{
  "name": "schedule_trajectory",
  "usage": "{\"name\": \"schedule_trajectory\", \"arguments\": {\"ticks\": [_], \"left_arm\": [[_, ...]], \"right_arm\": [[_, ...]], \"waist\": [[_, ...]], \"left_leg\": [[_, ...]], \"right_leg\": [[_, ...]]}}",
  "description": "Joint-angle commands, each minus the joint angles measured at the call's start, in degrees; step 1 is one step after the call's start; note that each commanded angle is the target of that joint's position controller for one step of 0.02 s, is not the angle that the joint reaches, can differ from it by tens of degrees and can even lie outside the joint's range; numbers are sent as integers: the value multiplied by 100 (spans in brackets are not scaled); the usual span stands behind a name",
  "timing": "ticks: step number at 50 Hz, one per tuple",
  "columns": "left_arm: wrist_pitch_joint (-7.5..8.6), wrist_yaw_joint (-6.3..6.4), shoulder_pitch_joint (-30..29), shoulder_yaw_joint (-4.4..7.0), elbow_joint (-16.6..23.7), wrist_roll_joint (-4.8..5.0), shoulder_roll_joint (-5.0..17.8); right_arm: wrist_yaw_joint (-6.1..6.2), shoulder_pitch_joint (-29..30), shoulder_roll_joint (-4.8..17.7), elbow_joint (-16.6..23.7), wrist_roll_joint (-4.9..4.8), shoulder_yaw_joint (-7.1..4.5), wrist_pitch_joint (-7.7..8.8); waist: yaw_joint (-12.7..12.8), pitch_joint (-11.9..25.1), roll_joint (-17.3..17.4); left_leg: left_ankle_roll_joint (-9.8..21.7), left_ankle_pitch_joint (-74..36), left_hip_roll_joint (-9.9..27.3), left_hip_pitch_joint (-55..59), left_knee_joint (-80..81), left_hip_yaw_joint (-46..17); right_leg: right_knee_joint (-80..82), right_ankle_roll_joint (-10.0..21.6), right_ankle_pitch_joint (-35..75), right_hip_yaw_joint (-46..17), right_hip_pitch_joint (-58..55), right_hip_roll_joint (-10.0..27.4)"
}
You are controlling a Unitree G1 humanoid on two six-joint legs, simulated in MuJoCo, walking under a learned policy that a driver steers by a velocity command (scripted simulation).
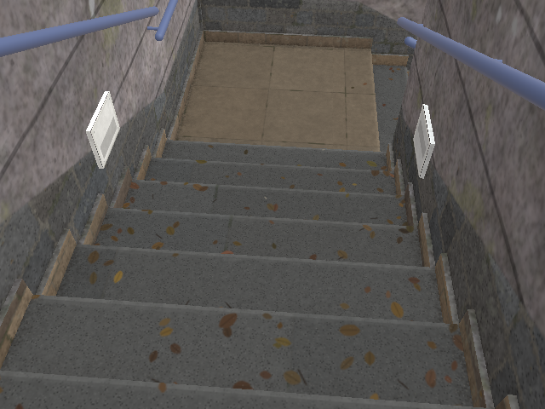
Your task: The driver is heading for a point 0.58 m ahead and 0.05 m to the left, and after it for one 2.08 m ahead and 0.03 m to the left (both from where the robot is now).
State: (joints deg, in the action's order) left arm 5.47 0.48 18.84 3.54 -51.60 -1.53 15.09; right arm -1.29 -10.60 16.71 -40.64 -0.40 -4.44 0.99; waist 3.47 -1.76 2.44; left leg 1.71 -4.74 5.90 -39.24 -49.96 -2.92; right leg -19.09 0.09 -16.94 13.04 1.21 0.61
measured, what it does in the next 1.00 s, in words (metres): goes down: left foot, then right foot 0.15 m lower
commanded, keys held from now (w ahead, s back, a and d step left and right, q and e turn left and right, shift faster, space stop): w+q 0.20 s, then w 0.12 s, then w+e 0.30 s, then e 0.28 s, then no key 0.10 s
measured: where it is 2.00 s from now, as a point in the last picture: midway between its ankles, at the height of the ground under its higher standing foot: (259, 402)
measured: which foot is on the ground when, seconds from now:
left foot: up 0.00-0.10, down 0.12-0.66, up 0.68-1.00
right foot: down 0.00-0.10, up 0.12-0.64, down 0.66-1.00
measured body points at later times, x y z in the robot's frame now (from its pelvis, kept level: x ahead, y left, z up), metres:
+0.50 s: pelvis +0.25 +0.05 -0.03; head +0.26 +0.08 +0.42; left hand +0.37 +0.34 -0.14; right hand +0.34 -0.21 -0.14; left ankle +0.13 +0.13 -0.74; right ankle +0.47 -0.08 -0.72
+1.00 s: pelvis +0.49 +0.05 -0.18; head +0.52 +0.03 +0.27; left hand +0.59 +0.32 -0.29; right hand +0.64 -0.22 -0.27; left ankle +0.61 +0.23 -0.82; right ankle +0.45 -0.03 -0.89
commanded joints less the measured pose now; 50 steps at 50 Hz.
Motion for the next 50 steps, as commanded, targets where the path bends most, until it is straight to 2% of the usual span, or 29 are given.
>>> {"name": "schedule_trajectory", "arguments": {"ticks": [1, 3, 4, 5, 6, 7, 8, 9, 11, 14, 16, 18, 22, 28, 31, 32, 33, 34, 35, 36, 37, 38, 39, 40, 41, 44, 46, 48, 50], "left_arm": [[77, 15, -586, 243, 527, 120, 948], [-129, 50, -417, 297, 409, 326, 1078], [-142, 96, -493, 348, 448, 240, 1269], [-221, 100, -576, 338, 412, 282, 1278], [-187, 97, -536, 323, 427, 231, 1216], [-32, 19, 36, 136, 485, 23, 468], [217, -66, -252, 194, 930, 279, 785], [266, -98, -965, 355, 1016, 507, 1227], [109, 17, -841, 334, 896, 313, 966], [-117, -37, -601, 229, 787, 66, 535], [-116, -113, -680, 167, 757, 53, 467], [-42, -186, -1190, 228, 939, 181, 717], [25, -416, -1549, 53, 1034, -80, 299], [-193, -509, -1827, -25, 1473, 149, 213], [-222, -451, -687, 92, 1023, 125, 497], [-168, -429, 326, 164, 713, 62, 531], [-152, -429, 1597, 224, 323, 44, 604], [-159, -432, 1629, 208, 115, -40, 1089], [-241, -372, 1686, 273, 346, 149, 1131], [-348, -313, 1093, 250, 726, 229, 987], [-410, -241, 422, 328, 843, 299, 1294], [-444, -163, 74, 328, 884, 320, 1332], [-347, -114, -282, 191, 1095, 198, 913], [-269, -107, -428, 174, 1140, 161, 866], [-232, 1, -357, 153, 1129, 299, 764], [-557, 339, -107, 212, 1066, 227, 844], [-616, 392, -415, 182, 1233, 244, 802], [-603, 445, 450, 170, 970, 412, 504], [-594, 462, 706, 137, 932, 348, 370]], "right_arm": [[-51, -496, 454, 213, 33, -162, -42], [-79, 10, 346, 604, 9, -84, -104], [-92, -607, 623, 519, 93, -229, -98], [-86, -1358, 734, 355, -13, -334, -66], [15, -2183, 1297, 193, -66, -556, -18], [7, -1714, 1525, 379, -224, -440, 35], [-104, -1756, 1306, 659, -133, -308, 191], [-187, -1675, 874, 587, -139, -235, 261], [-134, -1093, 627, 651, -134, -148, 277], [92, -1048, 554, 566, -10, -119, 261], [196, -1360, 711, 413, 43, -153, 312], [284, -1629, 709, 225, -64, -142, 440], [491, -1533, 545, 20, -15, -2, 412], [468, -1829, 411, -183, -29, 25, 203], [446, -1473, 333, -185, -61, 85, 176], [382, -1351, 192, -224, -56, 146, 228], [294, -1066, 376, -341, -84, 108, 314], [214, -2170, -176, -149, 117, 191, 396], [209, -2198, 127, 28, -20, 282, 545], [227, -1558, 471, 263, -116, 225, 565], [300, -1054, 492, 485, -164, 208, 573], [425, -679, 543, 601, -207, 165, 469], [511, -726, 980, 426, -214, -28, 369], [573, -704, 849, 409, -22, -32, 284], [654, -456, 643, 486, 99, -38, 247], [572, -210, -114, 650, 206, 185, 255], [384, -654, 153, 391, 209, 114, 309], [235, -103, 306, 474, 145, 30, 316], [127, 327, 221, 568, 146, 38, 337]], "waist": [[-404, -14, -590], [-279, -480, -857], [-632, 18, -872], [-1022, 386, -801], [-1405, 691, 249], [-512, 540, 1800], [-651, 1397, 2007], [-732, 726, 748], [-321, 315, -65], [-157, 505, -208], [-250, 619, -264], [-372, 433, -37], [-454, 313, 60], [-859, -255, 221], [-526, -96, 490], [-80, 254, 190], [665, 743, -271], [-259, 1287, -2037], [53, 2279, -2017], [19, 2158, -1003], [-264, 1626, -397], [-430, 1260, -213], [-640, 919, 362], [-785, 487, 29], [-778, 102, 14], [-621, 1018, -857], [-781, 1475, -656], [-393, 1038, -570], [-278, 664, -632]], "left_leg": [[147, 171, -9, 639, -672, 299], [344, 2581, -287, 546, 468, 694], [444, 2064, -347, 1461, 113, 767], [578, 2330, -870, 2325, 1076, 1144], [974, 1446, -489, 3774, 1814, 69], [1514, 516, 303, 4394, 1830, -2012], [2317, 1756, 980, 4748, 3221, -4457], [2084, 2139, 1013, 4434, 3373, -4102], [1726, 1320, 761, 3246, 2912, -2908], [1557, 256, 427, 2409, 2746, -2015], [1540, -256, 448, 2533, 2586, -1751], [1285, 540, 410, 3166, 2485, -1646], [806, 1874, -209, 1368, 2053, -401], [802, 1226, 182, 2289, 501, -466], [618, -444, 354, 2784, -879, -318], [416, -952, 60, 2667, -2220, 62], [135, 209, -432, 1974, -4754, 556], [-404, 5545, -973, -1119, -7029, 310], [-549, 5391, -849, -1765, -7050, -372], [-469, 4680, -515, -1911, -6181, -586], [-539, 4136, -453, -2048, -5705, -451], [-599, 3901, -291, -2095, -5432, -482], [-487, 2790, -78, -1471, -4130, -821], [-527, 2878, -128, -1105, -3755, -744], [-727, 2239, -138, -831, -2517, -614], [-738, 858, -493, 138, -1168, -228], [-609, 194, -501, 377, -1769, -252], [-460, 38, -432, -1149, -1377, -666], [-420, 217, -400, -1536, -1057, -798]], "right_leg": [[-136, 973, 3013, -279, 526, 1632], [-437, 721, 3708, -204, 236, 1683], [-1316, 695, 4959, -214, 300, 1845], [-2394, 588, 4933, 2, 409, 1472], [-4414, 320, 3443, 18, 1611, 1099], [-6146, 191, -1924, -753, 3592, 172], [-6621, 238, -2027, -1889, 4524, -190], [-6366, 386, -1444, -1978, 5058, 44], [-5583, 331, -687, -1970, 4549, 437], [-4693, 108, 145, -1844, 3896, 582], [-4413, 98, 1180, -1814, 4020, 562], [-3523, 227, 2129, -2162, 4885, 723], [-1757, 378, 5356, -1535, 2899, 108], [-1160, 332, 4077, -1729, 3615, -24], [-559, 399, 3283, -1426, 2797, 112], [-83, 506, 3629, -957, 1720, -162], [387, 1000, 5039, -1330, 104, 239], [-2263, 1655, 8090, -2811, -2599, 1116], [-2195, 2347, 8135, -3775, -3350, 1620], [-1556, 2378, 6481, -4162, -2816, 1769], [-1054, 2585, 4860, -4676, -1841, 1890], [-738, 2690, 3513, -5532, -872, 2130], [-679, 2415, 3235, -5149, 324, 1941], [-741, 2300, 3690, -4921, 1284, 1626], [-663, 2030, 3974, -4103, 1992, 1065], [-1172, 1546, 5681, -3104, 1730, 393], [-1642, 1423, 6109, -3133, 1476, 449], [-1924, 1427, 4103, -3620, 488, 499], [-2112, 1517, 3728, -4045, 437, 609]]}}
